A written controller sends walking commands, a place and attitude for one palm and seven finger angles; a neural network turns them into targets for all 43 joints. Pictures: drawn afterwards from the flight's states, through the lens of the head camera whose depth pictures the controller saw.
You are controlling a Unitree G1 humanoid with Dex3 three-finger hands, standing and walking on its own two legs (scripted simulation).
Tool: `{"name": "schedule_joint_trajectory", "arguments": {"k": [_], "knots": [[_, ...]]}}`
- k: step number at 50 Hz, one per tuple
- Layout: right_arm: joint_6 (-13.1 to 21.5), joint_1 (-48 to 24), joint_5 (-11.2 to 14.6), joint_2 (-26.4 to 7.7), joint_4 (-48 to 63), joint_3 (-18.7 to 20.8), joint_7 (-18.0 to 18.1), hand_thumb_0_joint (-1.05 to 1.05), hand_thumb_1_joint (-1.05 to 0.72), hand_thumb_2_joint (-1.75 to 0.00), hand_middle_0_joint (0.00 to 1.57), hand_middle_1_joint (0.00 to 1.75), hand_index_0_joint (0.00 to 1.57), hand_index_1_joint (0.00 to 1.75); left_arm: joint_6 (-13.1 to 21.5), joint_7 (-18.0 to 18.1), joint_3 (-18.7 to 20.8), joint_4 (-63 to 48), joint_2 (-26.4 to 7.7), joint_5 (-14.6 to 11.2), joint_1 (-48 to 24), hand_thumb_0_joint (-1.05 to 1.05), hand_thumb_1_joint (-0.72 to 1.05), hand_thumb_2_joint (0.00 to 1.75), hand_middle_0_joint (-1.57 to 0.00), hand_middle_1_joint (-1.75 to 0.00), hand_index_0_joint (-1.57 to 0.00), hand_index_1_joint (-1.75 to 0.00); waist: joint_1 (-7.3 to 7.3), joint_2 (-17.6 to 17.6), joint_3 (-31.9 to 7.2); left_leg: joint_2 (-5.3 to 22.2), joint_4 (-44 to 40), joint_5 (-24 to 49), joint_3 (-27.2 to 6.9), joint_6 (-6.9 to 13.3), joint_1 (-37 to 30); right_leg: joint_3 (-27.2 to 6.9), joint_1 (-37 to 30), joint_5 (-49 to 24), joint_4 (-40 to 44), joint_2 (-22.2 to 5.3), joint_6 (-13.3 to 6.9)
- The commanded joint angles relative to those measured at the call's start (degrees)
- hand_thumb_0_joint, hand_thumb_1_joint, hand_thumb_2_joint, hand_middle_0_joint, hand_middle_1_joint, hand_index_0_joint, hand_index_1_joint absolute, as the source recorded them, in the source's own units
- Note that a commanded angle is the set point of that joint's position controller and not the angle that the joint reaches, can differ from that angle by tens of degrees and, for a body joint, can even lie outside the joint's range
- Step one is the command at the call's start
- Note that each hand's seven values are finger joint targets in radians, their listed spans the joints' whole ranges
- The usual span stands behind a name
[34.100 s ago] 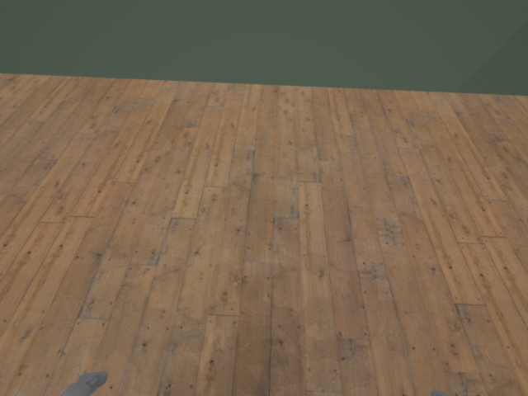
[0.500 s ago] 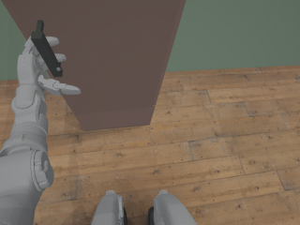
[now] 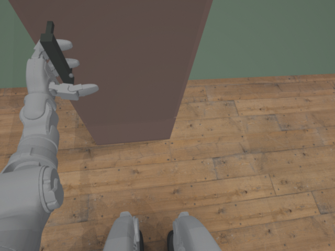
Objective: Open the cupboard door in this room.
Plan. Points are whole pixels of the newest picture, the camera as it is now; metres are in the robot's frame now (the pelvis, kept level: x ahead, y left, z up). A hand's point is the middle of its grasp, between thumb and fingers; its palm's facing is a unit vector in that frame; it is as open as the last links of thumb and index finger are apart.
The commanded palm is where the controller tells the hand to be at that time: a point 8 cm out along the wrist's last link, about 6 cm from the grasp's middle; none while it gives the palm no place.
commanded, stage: close the thumb around the handle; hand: left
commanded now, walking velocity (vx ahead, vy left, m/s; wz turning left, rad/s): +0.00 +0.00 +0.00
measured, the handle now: (60, 55) +0.56 +0.22 +0.06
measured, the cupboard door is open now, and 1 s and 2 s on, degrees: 0 14 47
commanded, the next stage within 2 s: pull the door open along its arc in 0.44 s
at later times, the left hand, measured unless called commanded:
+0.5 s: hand (72, 73) +0.51 +0.19 +0.05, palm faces +0.08 -1.00 -0.01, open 5.5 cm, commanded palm +0.49 +0.22 +0.05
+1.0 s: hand (78, 104) +0.43 +0.17 +0.05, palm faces +0.02 -1.00 +0.00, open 5.9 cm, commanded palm +0.38 +0.21 +0.05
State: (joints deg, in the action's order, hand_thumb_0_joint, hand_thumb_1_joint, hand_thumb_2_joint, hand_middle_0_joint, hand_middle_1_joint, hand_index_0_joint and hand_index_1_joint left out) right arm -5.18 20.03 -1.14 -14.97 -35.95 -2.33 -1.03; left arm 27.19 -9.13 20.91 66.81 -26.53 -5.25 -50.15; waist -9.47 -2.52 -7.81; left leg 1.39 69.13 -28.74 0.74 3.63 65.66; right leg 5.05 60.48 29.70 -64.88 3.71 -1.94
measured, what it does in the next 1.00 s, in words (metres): stands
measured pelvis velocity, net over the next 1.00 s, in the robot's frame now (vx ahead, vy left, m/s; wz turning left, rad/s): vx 0.03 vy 0.00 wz -0.02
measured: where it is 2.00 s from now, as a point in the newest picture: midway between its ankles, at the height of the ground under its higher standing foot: outside the picture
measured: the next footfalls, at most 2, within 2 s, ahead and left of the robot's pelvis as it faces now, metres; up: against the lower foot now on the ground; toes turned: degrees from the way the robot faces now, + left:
none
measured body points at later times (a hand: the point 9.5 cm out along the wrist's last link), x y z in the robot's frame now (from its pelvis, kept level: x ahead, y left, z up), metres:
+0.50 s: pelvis +0.01 +0.00 +0.00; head +0.15 +0.02 +0.43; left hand +0.50 +0.24 +0.06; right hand +0.02 -0.27 -0.11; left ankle +0.03 +0.08 -0.64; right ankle +0.01 -0.11 -0.64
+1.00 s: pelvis +0.03 +0.00 +0.02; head +0.13 +0.01 +0.46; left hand +0.42 +0.22 +0.06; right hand +0.09 -0.25 -0.09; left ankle +0.03 +0.08 -0.64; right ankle +0.01 -0.11 -0.64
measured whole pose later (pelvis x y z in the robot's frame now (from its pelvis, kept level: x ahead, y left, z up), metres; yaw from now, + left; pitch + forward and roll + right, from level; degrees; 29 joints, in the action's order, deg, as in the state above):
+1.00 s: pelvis +0.03 +0.00 +0.02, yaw -1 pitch +22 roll -3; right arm -6.0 20.0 1.1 -14.0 -31.9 -0.5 -2.9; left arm 25.0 -8.5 13.8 38.4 -15.6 -11.2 -20.9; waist -5.6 -2.2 -10.0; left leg 1.4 62.0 -29.1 3.1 3.6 55.0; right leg 2.1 51.1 29.6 -58.8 4.0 -1.6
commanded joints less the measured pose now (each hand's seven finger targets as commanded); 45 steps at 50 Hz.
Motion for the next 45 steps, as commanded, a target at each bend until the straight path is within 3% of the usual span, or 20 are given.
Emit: {"name": "schedule_joint_trajectory", "arguments": {"k": [1, 3, 5, 6, 8, 12, 14, 16, 18, 23, 26, 27, 28, 33, 40, 45], "knots": [[0.7, 10.0, -0.3, -10.8, 2.2, 3.9, 0.6, 0.0, -0.9, -0.9, 0.2, 0.3, 0.2, 0.3, 3.8, -0.5, -1.1, -12.3, -10.3, 0.1, -26.0, 0.0, 0.28, 0.64, -0.36, -1.28, -0.36, -1.28, -2.05, -8.0, -28.5, 0.9, -7.2, 23.7, -7.6, -2.4, -31.9, -2.6, -2.2, -16.3, 7.3, 0.5, 0.1], [0.7, 10.1, -0.3, -10.9, 1.9, 3.9, 0.6, 0.0, -0.9, -0.9, 0.2, 0.3, 0.2, 0.3, 3.4, -0.5, -1.1, -11.2, -10.2, 0.1, -26.4, 0.0, 0.4, 0.68, -0.36, -1.3, -0.36, -1.3, -2.41, -6.7, -27.2, 0.9, -7.2, 22.1, -7.7, -2.3, -30.6, -2.7, -1.9, -15.3, 7.6, 0.6, 0.2], [0.7, 10.5, -0.5, -10.9, 2.0, 3.9, 0.6, 0.0, -0.9, -0.9, 0.2, 0.3, 0.2, 0.3, 3.9, -0.2, -0.5, -12.1, -10.7, 0.1, -26.4, 0.0, 0.51, 0.73, -0.37, -1.31, -0.37, -1.31, -1.91, -7.2, -29.3, 0.8, -7.0, 23.6, -7.7, -2.2, -31.4, -2.7, -2.7, -16.2, 7.1, 0.6, 0.0], [0.8, 10.2, -0.3, -10.7, 1.9, 3.9, 0.5, 0.0, -0.9, -0.9, 0.2, 0.3, 0.2, 0.3, 3.9, -0.3, -1.7, -11.9, -9.4, 0.0, -26.8, 0.0, 0.56, 0.76, -0.38, -1.31, -0.38, -1.31, -2.27, -8.0, -28.8, 0.8, -7.1, 23.4, -7.6, -2.4, -31.8, -2.7, -2.1, -16.1, 7.4, 0.5, 0.1], [0.7, 10.6, -0.4, -10.9, 1.7, 3.9, 0.5, 0.0, -0.9, -0.9, 0.2, 0.3, 0.2, 0.3, 3.7, -0.3, -0.4, -10.9, -11.1, 0.2, -25.8, 0.0, 0.68, 0.8, -0.38, -1.33, -0.38, -1.33, -2.0, -6.5, -28.4, 0.8, -6.9, 23.2, -7.4, -2.2, -30.3, -2.8, -3.1, -16.5, 7.3, 0.6, 0.2], [0.6, 10.7, -0.4, -10.8, 1.6, 3.9, 0.5, 0.0, -0.9, -0.9, 0.2, 0.3, 0.2, 0.3, 3.8, -0.2, -1.4, -11.1, -10.1, 0.4, -26.4, 0.0, 0.9, 0.9, -0.4, -1.35, -0.4, -1.35, -2.23, -7.4, -28.3, 0.8, -7.0, 23.3, -7.5, -2.2, -31.0, -2.7, -2.5, -16.2, 7.4, 0.6, 0.1], [0.7, 10.6, -0.4, -10.7, 1.6, 3.9, 0.4, 0.0, -0.9, -0.9, 0.2, 0.3, 0.2, 0.3, 3.6, -0.4, -2.1, -11.9, -9.4, 0.2, -27.3, 0.0, 0.9, 0.9, -0.4, -1.35, -0.4, -1.35, -2.72, -7.5, -28.4, 0.6, -6.7, 23.0, -7.1, -2.0, -30.7, -3.0, -2.8, -16.5, 7.6, 0.6, 0.2], [0.5, 11.0, -0.5, -10.8, 1.8, 4.0, 0.4, 0.0, -0.9, -0.9, 0.2, 0.3, 0.2, 0.3, 4.0, -0.3, 0.0, -12.7, -11.7, 0.3, -26.1, 0.0, 0.9, 0.9, -0.4, -1.35, -0.4, -1.35, -1.42, -8.2, -30.7, 0.6, -6.6, 25.4, -7.1, -2.2, -31.5, -3.0, -4.4, -18.3, 7.1, 0.6, 0.0], [0.3, 10.7, -0.4, -10.5, 1.8, 3.9, 0.4, 0.0, -0.9, -0.9, 0.2, 0.3, 0.2, 0.3, 3.6, -0.6, -1.1, -12.4, -10.4, 0.1, -25.2, 0.0, 0.9, 0.9, -0.4, -1.35, -0.4, -1.35, -1.89, -7.2, -29.8, 0.6, -6.6, 25.7, -6.7, -2.0, -30.9, -3.1, -5.1, -19.3, 7.5, 0.6, 0.2], [0.1, 10.5, -0.2, -10.6, 2.2, 3.8, 0.5, 0.0, -0.9, -0.9, 0.2, 0.3, 0.2, 0.3, 3.3, -0.9, 0.6, -12.8, -12.4, -0.3, -23.7, 0.0, 0.9, 0.9, -0.4, -1.35, -0.4, -1.35, -1.07, -7.2, -28.7, 0.3, -6.8, 24.8, -5.9, -1.8, -29.0, -3.5, -7.3, -20.0, 7.8, 0.6, 0.2], [0.2, 10.5, -0.2, -10.2, 2.3, 4.0, 0.3, 0.0, -0.9, -0.9, 0.2, 0.3, 0.2, 0.3, 3.9, -1.0, -0.1, -14.7, -10.8, -0.6, -22.8, 0.0, 0.9, 0.9, -0.4, -1.35, -0.4, -1.35, -0.67, -8.4, -31.1, 0.4, -6.8, 28.6, -6.2, -2.1, -32.0, -3.2, -7.3, -22.1, 7.4, 0.7, 0.1], [0.1, 10.4, -0.1, -10.3, 2.3, 4.0, 0.3, 0.0, -0.9, -0.9, 0.2, 0.3, 0.2, 0.3, 3.9, -1.0, 0.6, -14.6, -11.6, -0.7, -21.6, 0.0, 0.9, 0.9, -0.4, -1.35, -0.4, -1.35, -0.44, -8.0, -30.9, 0.5, -6.7, 28.5, -6.1, -2.1, -31.8, -3.2, -7.4, -22.1, 7.5, 0.7, 0.2], [-0.1, 10.4, -0.1, -10.7, 1.8, 3.8, 0.5, 0.0, -0.9, -0.9, 0.2, 0.3, 0.2, 0.3, 3.7, -1.0, 1.3, -12.6, -13.8, -0.3, -23.3, 0.0, 0.9, 0.9, -0.4, -1.35, -0.4, -1.35, -1.21, -6.7, -28.3, 0.6, -6.6, 26.7, -6.1, -2.0, -29.7, -3.4, -7.0, -21.1, 7.7, 0.7, 0.3], [-0.2, 9.5, 0.2, -10.0, 3.7, 4.0, 0.2, 0.0, -0.9, -0.9, 0.2, 0.3, 0.2, 0.3, 3.9, -1.9, 1.3, -15.7, -11.3, -1.6, -15.4, 0.0, 0.9, 0.9, -0.4, -1.35, -0.4, -1.35, 1.15, -6.5, -31.1, 0.3, -7.4, 29.3, -5.1, -1.9, -30.8, -3.6, -11.0, -24.3, 7.7, 0.7, 0.2], [-0.2, 7.7, 1.1, -9.5, 6.4, 4.6, -0.4, 0.0, -0.9, -0.9, 0.2, 0.3, 0.2, 0.3, 3.3, -2.2, -0.1, -25.0, -7.2, -3.9, -0.4, 0.0, 0.9, 0.9, -0.4, -1.35, -0.4, -1.35, 4.17, -4.5, -31.5, 0.1, -9.5, 33.1, -4.1, -2.1, -32.0, -3.5, -16.4, -28.9, 8.4, 0.7, 0.1], [0.7, 5.2, 1.9, -8.5, 8.8, 5.2, -1.4, 0.0, -0.9, -0.9, 0.2, 0.3, 0.2, 0.3, 2.8, -1.4, -3.9, -36.2, -0.3, -6.0, 14.8, 0.0, 0.9, 0.9, -0.4, -1.35, -0.4, -1.35, 6.13, -3.4, -29.2, 0.1, -11.2, 36.2, -3.1, -2.1, -33.7, -3.2, -19.0, -31.5, 9.6, 0.6, 0.3]]}}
